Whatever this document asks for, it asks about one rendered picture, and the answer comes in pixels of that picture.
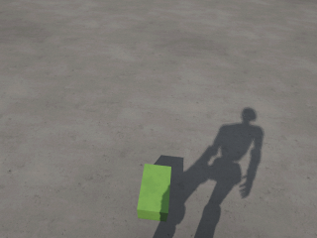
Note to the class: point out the carton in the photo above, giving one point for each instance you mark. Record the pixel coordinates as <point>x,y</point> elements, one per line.
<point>153,203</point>

